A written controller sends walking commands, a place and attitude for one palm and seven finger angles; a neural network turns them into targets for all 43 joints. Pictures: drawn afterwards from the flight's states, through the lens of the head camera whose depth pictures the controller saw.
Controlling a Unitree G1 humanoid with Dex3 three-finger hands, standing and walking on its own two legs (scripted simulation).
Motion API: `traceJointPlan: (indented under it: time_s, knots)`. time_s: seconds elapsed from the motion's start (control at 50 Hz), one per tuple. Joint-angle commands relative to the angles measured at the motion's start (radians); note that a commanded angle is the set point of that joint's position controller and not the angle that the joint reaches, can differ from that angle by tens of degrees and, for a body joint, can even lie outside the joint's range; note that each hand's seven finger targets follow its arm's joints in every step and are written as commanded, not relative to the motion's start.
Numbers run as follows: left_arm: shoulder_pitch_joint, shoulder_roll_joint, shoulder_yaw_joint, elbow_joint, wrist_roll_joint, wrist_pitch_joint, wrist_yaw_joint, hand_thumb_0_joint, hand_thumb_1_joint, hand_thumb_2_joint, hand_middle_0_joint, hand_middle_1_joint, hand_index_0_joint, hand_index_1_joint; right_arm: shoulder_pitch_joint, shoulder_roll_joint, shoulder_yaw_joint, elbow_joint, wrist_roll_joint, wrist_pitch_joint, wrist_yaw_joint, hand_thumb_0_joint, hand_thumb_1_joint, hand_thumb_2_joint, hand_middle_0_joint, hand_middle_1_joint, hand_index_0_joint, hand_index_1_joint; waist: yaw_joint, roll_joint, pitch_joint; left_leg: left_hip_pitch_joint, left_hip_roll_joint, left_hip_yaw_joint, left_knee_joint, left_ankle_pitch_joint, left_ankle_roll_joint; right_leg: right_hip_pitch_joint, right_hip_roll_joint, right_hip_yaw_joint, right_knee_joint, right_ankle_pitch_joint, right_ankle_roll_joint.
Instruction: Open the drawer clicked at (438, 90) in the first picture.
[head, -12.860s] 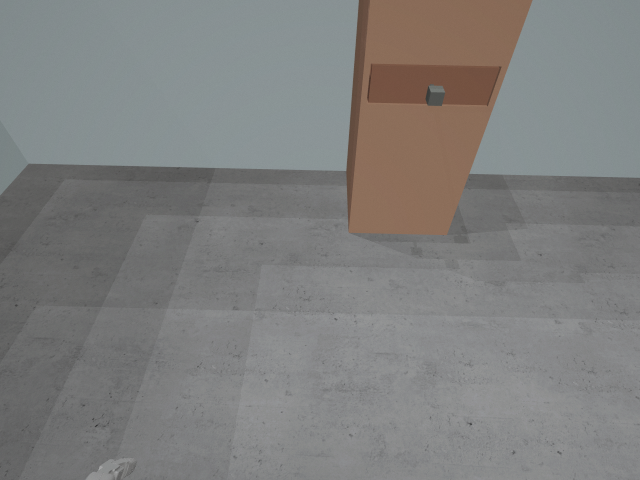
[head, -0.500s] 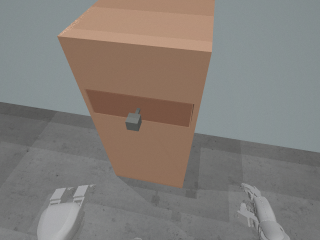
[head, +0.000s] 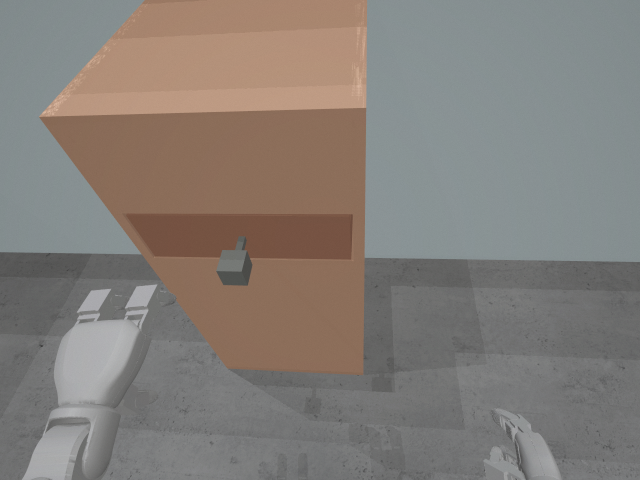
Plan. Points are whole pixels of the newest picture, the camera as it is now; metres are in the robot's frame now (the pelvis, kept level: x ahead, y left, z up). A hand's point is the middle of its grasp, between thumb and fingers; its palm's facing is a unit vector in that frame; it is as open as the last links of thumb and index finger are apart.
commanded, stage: raise the hand with hooked fingers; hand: left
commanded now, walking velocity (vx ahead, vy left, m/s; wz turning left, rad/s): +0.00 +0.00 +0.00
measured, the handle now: (237, 257) +0.46 +0.21 -0.06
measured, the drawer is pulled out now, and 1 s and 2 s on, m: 0.00 0.00 0.00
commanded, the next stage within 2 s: move the hooked fingers above the handle in 0.88 s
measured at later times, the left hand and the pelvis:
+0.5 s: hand (82, 287) +0.30 +0.32 +0.10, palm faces +0.08 -0.07 -0.99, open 13.8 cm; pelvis -0.02 +0.06 +0.02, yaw +1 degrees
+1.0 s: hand (66, 306) +0.28 +0.33 +0.10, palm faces +0.06 -0.09 -0.99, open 13.9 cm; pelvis -0.03 +0.07 +0.02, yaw +1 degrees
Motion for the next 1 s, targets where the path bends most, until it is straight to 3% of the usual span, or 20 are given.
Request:
traceJointPlan:
  time_s: [0.0, 0.06, 0.08, 0.1, 0.12, 0.22, 0.24, 0.32, 0.42, 0.46, 0.54, 0.62, 0.64, 0.72, 0.74, 0.82, 0.92, 0.98]
  knots:
    - [-0.111, 0.121, 0.082, -0.160, -0.041, 0.065, 0.022, 0.000, -0.313, 0.380, -0.287, -1.080, -0.287, -1.080, -0.134, -0.077, -0.038, -0.173, 0.019, -0.057, 0.004, 0.000, -0.900, -0.900, 0.200, 0.300, 0.200, 0.300, -0.003, -0.129, -0.251, 0.036, -0.035, 0.018, -0.046, 0.282, 0.037, 0.311, -0.118, 0.147, -0.126, 0.766, 0.092]
    - [-0.155, 0.120, 0.029, -0.148, -0.048, 0.143, -0.045, 0.000, -0.383, 0.350, -0.292, -1.125, -0.292, -1.125, -0.135, -0.088, -0.036, -0.179, 0.037, -0.040, 0.003, 0.000, -0.900, -0.900, 0.200, 0.300, 0.200, 0.300, -0.006, -0.142, -0.207, 0.071, -0.027, 0.031, -0.087, 0.301, 0.039, 0.323, -0.112, 0.109, -0.155, 0.723, 0.091]
    - [-0.201, 0.149, 0.036, -0.160, -0.039, 0.159, -0.064, 0.000, -0.407, 0.340, -0.293, -1.140, -0.293, -1.140, -0.146, -0.092, -0.032, -0.180, 0.039, -0.032, 0.001, 0.000, -0.900, -0.900, 0.200, 0.300, 0.200, 0.300, -0.003, -0.148, -0.208, 0.092, -0.024, 0.035, -0.101, 0.314, 0.041, 0.318, -0.107, 0.099, -0.165, 0.687, 0.090]
    - [-0.234, 0.148, 0.015, -0.177, -0.034, 0.169, -0.081, 0.000, -0.430, 0.330, -0.295, -1.155, -0.295, -1.155, -0.146, -0.093, -0.031, -0.188, 0.040, -0.027, -0.003, 0.000, -0.900, -0.900, 0.200, 0.300, 0.200, 0.300, -0.006, -0.117, -0.195, 0.119, -0.021, 0.035, -0.112, 0.326, 0.045, 0.310, -0.102, 0.086, -0.174, 0.652, 0.082]
    - [-0.269, 0.173, 0.030, -0.187, -0.025, 0.175, -0.092, 0.000, -0.453, 0.320, -0.297, -1.170, -0.297, -1.170, -0.151, -0.092, -0.029, -0.192, 0.041, -0.023, -0.007, 0.000, -0.900, -0.900, 0.200, 0.300, 0.200, 0.300, -0.004, -0.114, -0.189, 0.144, -0.016, 0.037, -0.120, 0.335, 0.046, 0.297, -0.093, 0.077, -0.185, 0.598, 0.074]
    - [-0.433, 0.251, 0.079, -0.229, 0.009, 0.147, -0.100, 0.000, -0.500, 0.300, -0.300, -1.200, -0.300, -1.200, -0.138, -0.080, -0.017, -0.188, 0.035, -0.014, -0.016, 0.000, -0.900, -0.900, 0.200, 0.300, 0.200, 0.300, 0.010, 0.013, -0.208, 0.270, 0.002, 0.012, -0.155, 0.409, 0.042, 0.260, -0.067, 0.026, -0.204, 0.438, 0.039]
    - [-0.466, 0.240, 0.068, -0.204, 0.014, 0.148, -0.099, 0.000, -0.500, 0.300, -0.300, -1.200, -0.300, -1.200, -0.141, -0.074, -0.011, -0.182, 0.036, -0.011, -0.015, 0.000, -0.900, -0.900, 0.200, 0.300, 0.200, 0.300, 0.010, 0.046, -0.200, 0.286, 0.006, 0.007, -0.165, 0.406, 0.037, 0.238, -0.065, 0.011, -0.207, 0.397, 0.036]
    - [-0.557, 0.219, 0.041, -0.097, -0.004, 0.191, -0.128, 0.000, -0.500, 0.300, -0.300, -1.200, -0.300, -1.200, -0.120, -0.079, -0.010, -0.173, 0.054, 0.003, -0.013, 0.000, -0.900, -0.900, 0.200, 0.300, 0.200, 0.300, -0.006, 0.028, -0.139, 0.310, 0.022, -0.013, -0.205, 0.412, 0.020, 0.211, -0.048, -0.023, -0.237, 0.330, 0.030]
    - [-0.703, 0.193, -0.042, -0.013, -0.027, 0.249, -0.245, 0.000, -0.500, 0.300, -0.300, -1.200, -0.300, -1.200, -0.109, -0.091, -0.001, -0.182, 0.065, 0.024, -0.018, 0.000, -0.900, -0.900, 0.200, 0.300, 0.200, 0.300, -0.029, -0.022, -0.105, 0.340, 0.039, -0.031, -0.257, 0.362, 0.015, 0.210, -0.048, -0.044, -0.276, 0.258, 0.035]
    - [-0.753, 0.204, -0.058, -0.010, -0.032, 0.240, -0.294, 0.000, -0.500, 0.300, -0.300, -1.200, -0.300, -1.200, -0.091, -0.094, 0.004, -0.183, 0.062, 0.026, -0.021, 0.000, -0.900, -0.900, 0.200, 0.300, 0.200, 0.300, -0.033, -0.033, -0.116, 0.361, 0.043, -0.043, -0.268, 0.357, 0.017, 0.223, -0.053, -0.049, -0.286, 0.246, 0.035]
    - [-0.639, 0.221, -0.020, -0.048, -0.038, 0.154, -0.346, 0.000, -0.500, 0.300, -0.300, -1.200, -0.300, -1.200, -0.064, -0.092, 0.004, -0.193, 0.047, 0.011, -0.008, 0.000, -0.900, -0.900, 0.200, 0.300, 0.200, 0.300, -0.003, -0.008, -0.170, 0.411, 0.055, -0.069, -0.265, 0.491, 0.001, 0.251, -0.053, -0.053, -0.287, 0.272, 0.034]
    - [-0.602, 0.271, 0.060, -0.118, -0.047, 0.068, -0.319, 0.000, -0.500, 0.300, -0.300, -1.200, -0.300, -1.200, -0.053, -0.096, -0.003, -0.188, 0.036, 0.001, 0.003, 0.000, -0.900, -0.900, 0.200, 0.300, 0.200, 0.300, 0.016, 0.016, -0.151, 0.402, 0.063, -0.083, -0.269, 0.543, -0.013, 0.249, -0.046, -0.054, -0.292, 0.289, 0.033]
    - [-0.622, 0.261, 0.060, -0.133, -0.049, 0.054, -0.303, 0.000, -0.500, 0.300, -0.300, -1.200, -0.300, -1.200, -0.054, -0.093, -0.004, -0.187, 0.038, -0.001, 0.005, 0.000, -0.900, -0.900, 0.200, 0.300, 0.200, 0.300, 0.015, 0.011, -0.139, 0.394, 0.063, -0.088, -0.273, 0.532, -0.015, 0.238, -0.046, -0.055, -0.292, 0.286, 0.032]
    - [-0.675, 0.303, 0.117, -0.171, -0.031, 0.023, -0.218, 0.000, -0.500, 0.300, -0.300, -1.200, -0.300, -1.200, -0.045, -0.096, -0.018, -0.167, 0.038, -0.011, 0.008, 0.000, -0.900, -0.900, 0.200, 0.300, 0.200, 0.300, 0.023, 0.063, -0.177, 0.415, 0.063, -0.108, -0.274, 0.518, -0.036, 0.208, -0.037, -0.055, -0.275, 0.270, 0.029]
    - [-0.691, 0.291, 0.105, -0.186, -0.029, 0.023, -0.199, 0.000, -0.500, 0.300, -0.300, -1.200, -0.300, -1.200, -0.041, -0.095, -0.021, -0.162, 0.038, -0.014, 0.010, 0.000, -0.900, -0.900, 0.200, 0.300, 0.200, 0.300, 0.020, 0.080, -0.212, 0.438, 0.065, -0.115, -0.268, 0.515, -0.041, 0.197, -0.043, -0.057, -0.269, 0.265, 0.031]
    - [-0.654, 0.242, 0.061, -0.131, -0.030, 0.071, -0.172, 0.000, -0.500, 0.300, -0.300, -1.200, -0.300, -1.200, -0.040, -0.103, -0.033, -0.146, 0.047, -0.015, 0.015, 0.000, -0.900, -0.900, 0.200, 0.300, 0.200, 0.300, 0.006, 0.057, -0.215, 0.436, 0.061, -0.110, -0.267, 0.474, -0.042, 0.179, -0.037, -0.053, -0.271, 0.256, 0.033]
    - [-0.610, 0.183, -0.026, -0.059, -0.052, 0.140, -0.232, 0.000, -0.500, 0.300, -0.300, -1.200, -0.300, -1.200, -0.051, -0.109, -0.027, -0.149, 0.059, 0.000, 0.008, 0.000, -0.900, -0.900, 0.200, 0.300, 0.200, 0.300, -0.017, -0.034, -0.146, 0.372, 0.049, -0.084, -0.286, 0.370, -0.019, 0.212, -0.041, -0.051, -0.300, 0.241, 0.036]
    - [-0.679, 0.201, -0.043, -0.073, -0.041, 0.132, -0.265, 0.000, -0.500, 0.300, -0.300, -1.200, -0.300, -1.200, -0.054, -0.110, -0.018, -0.152, 0.054, 0.007, -0.001, 0.000, -0.900, -0.900, 0.200, 0.300, 0.200, 0.300, -0.025, -0.042, -0.124, 0.356, 0.047, -0.076, -0.294, 0.342, -0.007, 0.214, -0.046, -0.055, -0.305, 0.234, 0.036]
